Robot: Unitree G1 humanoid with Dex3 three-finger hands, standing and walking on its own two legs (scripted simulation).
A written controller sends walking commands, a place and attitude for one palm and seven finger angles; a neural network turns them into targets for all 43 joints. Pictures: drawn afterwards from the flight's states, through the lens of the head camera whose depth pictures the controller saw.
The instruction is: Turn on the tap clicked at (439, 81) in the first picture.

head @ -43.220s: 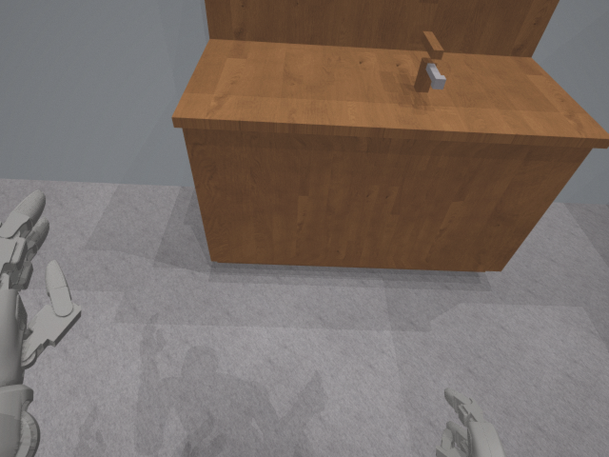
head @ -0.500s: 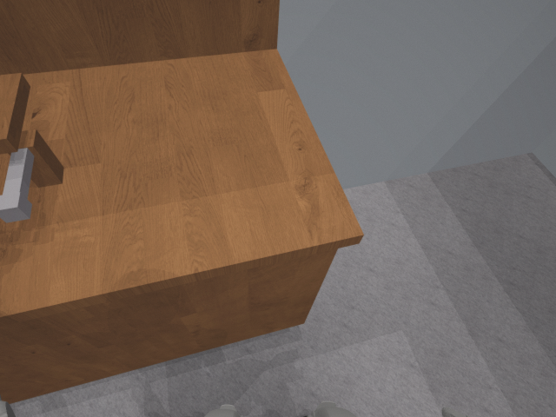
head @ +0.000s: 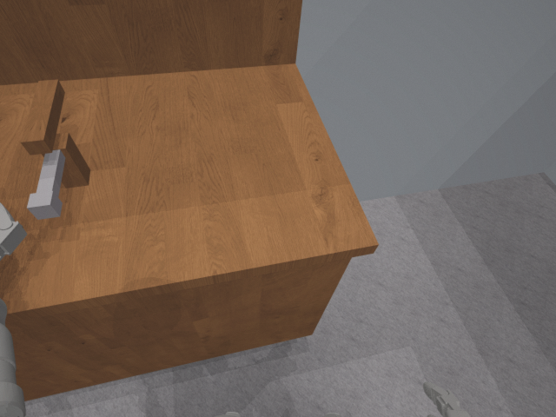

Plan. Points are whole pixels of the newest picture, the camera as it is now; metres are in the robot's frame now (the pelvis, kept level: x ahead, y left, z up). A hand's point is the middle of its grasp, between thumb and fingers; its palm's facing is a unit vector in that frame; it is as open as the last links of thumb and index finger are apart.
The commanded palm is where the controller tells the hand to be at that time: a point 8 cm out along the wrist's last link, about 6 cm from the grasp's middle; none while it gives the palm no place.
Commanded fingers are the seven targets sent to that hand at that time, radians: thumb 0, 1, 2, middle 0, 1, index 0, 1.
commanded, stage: push the lever round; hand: left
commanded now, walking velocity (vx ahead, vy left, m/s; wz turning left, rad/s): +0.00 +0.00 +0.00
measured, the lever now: (45, 205) +0.36 +0.35 +0.08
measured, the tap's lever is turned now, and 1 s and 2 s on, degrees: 0 9 31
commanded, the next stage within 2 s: none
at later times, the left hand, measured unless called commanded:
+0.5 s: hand (43, 229) +0.33 +0.34 +0.07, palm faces +0.53 -0.84 -0.11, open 7.8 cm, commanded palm +0.29 +0.37 +0.07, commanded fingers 0.00 0.90 0.90 -0.15 -0.15 -0.15 -0.15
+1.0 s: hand (58, 225) +0.34 +0.32 +0.07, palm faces +0.59 -0.80 -0.07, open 7.8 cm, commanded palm +0.30 +0.34 +0.07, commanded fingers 0.00 0.90 0.90 -0.15 -0.15 -0.15 -0.15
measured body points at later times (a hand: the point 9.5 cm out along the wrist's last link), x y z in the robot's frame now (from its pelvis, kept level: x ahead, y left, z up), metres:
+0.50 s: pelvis +0.00 -0.03 +0.00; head +0.06 -0.02 +0.45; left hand +0.30 +0.38 +0.08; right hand +0.10 -0.29 -0.11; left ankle -0.02 +0.08 -0.70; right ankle +0.02 -0.13 -0.70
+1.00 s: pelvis +0.00 -0.02 +0.00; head +0.06 -0.01 +0.45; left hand +0.30 +0.36 +0.07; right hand +0.11 -0.29 -0.11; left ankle -0.02 +0.08 -0.70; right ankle +0.02 -0.13 -0.70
